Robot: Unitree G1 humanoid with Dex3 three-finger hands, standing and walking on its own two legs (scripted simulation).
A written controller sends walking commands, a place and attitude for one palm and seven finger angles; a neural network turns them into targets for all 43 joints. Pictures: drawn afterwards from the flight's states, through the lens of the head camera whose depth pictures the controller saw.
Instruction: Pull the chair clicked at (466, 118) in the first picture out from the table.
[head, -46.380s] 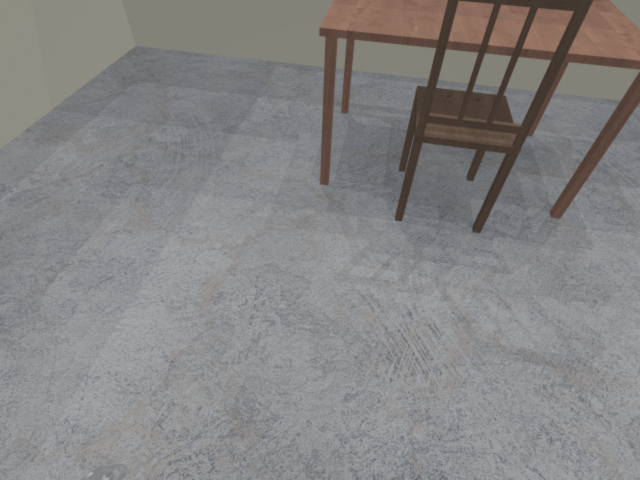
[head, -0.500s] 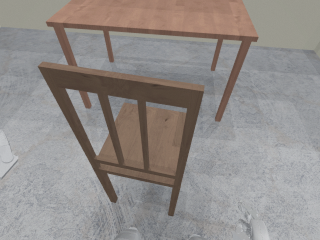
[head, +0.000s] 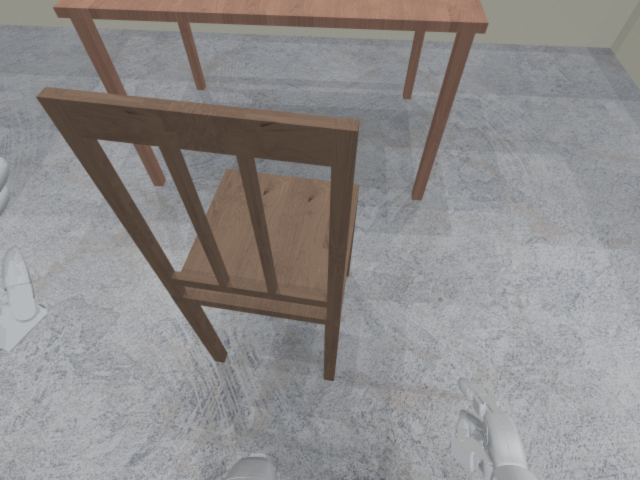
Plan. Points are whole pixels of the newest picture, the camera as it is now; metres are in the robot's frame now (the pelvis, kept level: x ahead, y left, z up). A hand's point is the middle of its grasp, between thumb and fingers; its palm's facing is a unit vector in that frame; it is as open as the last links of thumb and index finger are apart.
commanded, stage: stop stepping back and stand still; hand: left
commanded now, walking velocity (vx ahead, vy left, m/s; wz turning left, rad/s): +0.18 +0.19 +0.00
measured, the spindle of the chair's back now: (202, 228) +0.48 +0.23 -0.05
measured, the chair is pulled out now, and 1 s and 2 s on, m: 0.58 0.58 0.58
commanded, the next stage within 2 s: let the arm hang, fingers relaxed in 0.70 s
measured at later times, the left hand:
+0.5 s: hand out of the picture +0.13 +0.28 +0.18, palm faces +0.53 -0.76 -0.39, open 7.4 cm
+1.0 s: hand out of the picture +0.11 +0.23 -0.10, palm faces +0.10 -0.95 -0.29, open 7.4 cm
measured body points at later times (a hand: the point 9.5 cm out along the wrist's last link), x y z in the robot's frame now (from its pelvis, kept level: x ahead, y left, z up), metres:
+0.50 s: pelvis -0.06 +0.01 +0.00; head -0.09 +0.01 +0.45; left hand +0.10 +0.32 +0.20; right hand +0.09 -0.22 -0.08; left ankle -0.07 +0.13 -0.73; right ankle +0.01 -0.11 -0.73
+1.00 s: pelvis -0.04 +0.02 +0.00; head -0.03 +0.01 +0.45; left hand +0.11 +0.28 -0.08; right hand +0.07 -0.22 -0.13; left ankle -0.07 +0.13 -0.73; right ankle +0.01 -0.11 -0.73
